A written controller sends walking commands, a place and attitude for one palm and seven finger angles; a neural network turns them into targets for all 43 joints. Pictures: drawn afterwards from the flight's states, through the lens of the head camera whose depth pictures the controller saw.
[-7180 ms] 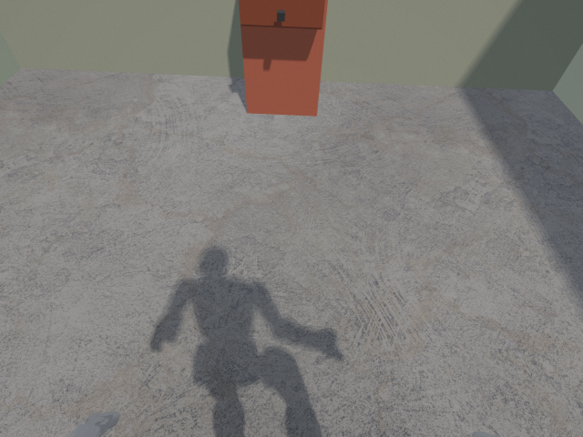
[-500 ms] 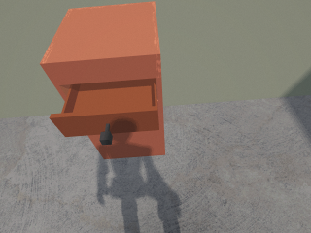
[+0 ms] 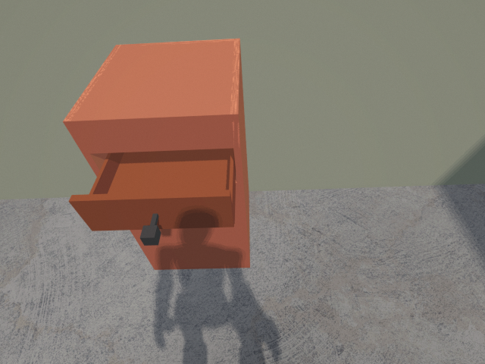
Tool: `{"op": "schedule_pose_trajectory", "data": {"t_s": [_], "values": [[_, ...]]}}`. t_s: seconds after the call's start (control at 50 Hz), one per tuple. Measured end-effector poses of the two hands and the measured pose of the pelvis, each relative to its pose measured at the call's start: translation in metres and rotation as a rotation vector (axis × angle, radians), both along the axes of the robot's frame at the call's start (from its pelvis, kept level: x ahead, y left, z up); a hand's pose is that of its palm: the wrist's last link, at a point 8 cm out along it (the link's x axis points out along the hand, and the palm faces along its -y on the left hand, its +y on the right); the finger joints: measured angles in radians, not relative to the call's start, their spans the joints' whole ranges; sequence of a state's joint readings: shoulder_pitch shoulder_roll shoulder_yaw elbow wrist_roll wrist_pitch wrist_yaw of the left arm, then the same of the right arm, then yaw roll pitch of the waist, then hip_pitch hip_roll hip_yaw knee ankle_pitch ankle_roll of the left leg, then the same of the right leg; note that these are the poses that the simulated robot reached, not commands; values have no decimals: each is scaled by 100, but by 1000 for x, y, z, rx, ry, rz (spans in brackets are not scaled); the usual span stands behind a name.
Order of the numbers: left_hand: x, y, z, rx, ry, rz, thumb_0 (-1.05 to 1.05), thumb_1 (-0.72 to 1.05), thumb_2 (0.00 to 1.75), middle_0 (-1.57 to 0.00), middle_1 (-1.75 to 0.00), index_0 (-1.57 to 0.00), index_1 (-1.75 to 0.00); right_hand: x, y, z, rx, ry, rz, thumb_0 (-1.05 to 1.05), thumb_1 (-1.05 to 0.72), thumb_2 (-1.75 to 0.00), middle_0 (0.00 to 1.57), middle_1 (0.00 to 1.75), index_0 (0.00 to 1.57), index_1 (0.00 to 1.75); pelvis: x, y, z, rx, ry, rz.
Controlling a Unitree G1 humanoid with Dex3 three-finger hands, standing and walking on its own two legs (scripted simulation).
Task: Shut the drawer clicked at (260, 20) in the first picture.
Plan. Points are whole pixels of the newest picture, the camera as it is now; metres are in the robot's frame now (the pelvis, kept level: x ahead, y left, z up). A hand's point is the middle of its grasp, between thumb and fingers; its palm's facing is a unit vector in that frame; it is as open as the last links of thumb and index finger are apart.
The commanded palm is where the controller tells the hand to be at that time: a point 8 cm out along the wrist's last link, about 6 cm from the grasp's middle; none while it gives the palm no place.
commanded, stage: come to a stop and stand still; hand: left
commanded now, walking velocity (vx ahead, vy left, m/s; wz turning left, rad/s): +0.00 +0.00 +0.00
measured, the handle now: (152, 228) +0.44 +0.26 -0.12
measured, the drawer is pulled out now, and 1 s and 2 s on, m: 0.16 0.16 0.16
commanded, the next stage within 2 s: look again from close up in 0.24 s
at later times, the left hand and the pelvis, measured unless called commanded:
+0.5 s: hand out of the picture -0.02 +0.17 -0.17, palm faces +0.05 -0.98 -0.19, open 7.3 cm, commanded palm none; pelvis +0.00 +0.01 +0.00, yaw +0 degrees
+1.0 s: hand out of the picture -0.01 +0.19 -0.16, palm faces +0.06 -0.98 -0.18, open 7.3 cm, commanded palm +0.10 +0.24 -0.07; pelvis +0.00 +0.04 +0.00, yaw -1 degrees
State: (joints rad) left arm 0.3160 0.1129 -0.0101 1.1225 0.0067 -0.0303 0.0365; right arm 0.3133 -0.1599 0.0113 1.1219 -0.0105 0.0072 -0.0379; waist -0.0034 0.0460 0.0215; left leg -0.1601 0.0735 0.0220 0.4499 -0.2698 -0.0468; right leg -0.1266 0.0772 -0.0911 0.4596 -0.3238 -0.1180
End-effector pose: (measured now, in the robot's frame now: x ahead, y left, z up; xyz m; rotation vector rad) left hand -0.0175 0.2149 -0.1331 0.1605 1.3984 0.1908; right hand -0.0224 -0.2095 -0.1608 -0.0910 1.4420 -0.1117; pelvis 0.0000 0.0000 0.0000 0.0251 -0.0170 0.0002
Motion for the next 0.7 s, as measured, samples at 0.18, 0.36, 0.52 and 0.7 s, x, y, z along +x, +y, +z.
{"op": "schedule_pose_trajectory", "data": {"t_s": [0.18,0.36,0.52,0.7], "values": [[-12,-17,-5,-40,31,21,1,91,90,-20,-30,-21,-30,5,-4,4,-15,0,4,0,-91,-90,19,30,20,30,3,-4,1,-6,-2,3],[-13,-10,-5,-39,31,27,1,91,90,-20,-30,-21,-30,6,10,5,-2,-6,3,0,-91,-90,20,30,20,30,4,2,2,-11,0,1],[-10,5,-4,-32,24,20,1,91,90,-20,-30,-20,-30,0,25,6,7,3,-3,0,-91,-90,20,30,20,30,4,12,3,-11,0,-4],[-5,18,-4,-35,16,7,1,91,90,-20,-30,-20,-30,-9,39,8,11,18,-7,0,-91,-90,20,30,20,30,2,24,3,-7,1,-8]]}}
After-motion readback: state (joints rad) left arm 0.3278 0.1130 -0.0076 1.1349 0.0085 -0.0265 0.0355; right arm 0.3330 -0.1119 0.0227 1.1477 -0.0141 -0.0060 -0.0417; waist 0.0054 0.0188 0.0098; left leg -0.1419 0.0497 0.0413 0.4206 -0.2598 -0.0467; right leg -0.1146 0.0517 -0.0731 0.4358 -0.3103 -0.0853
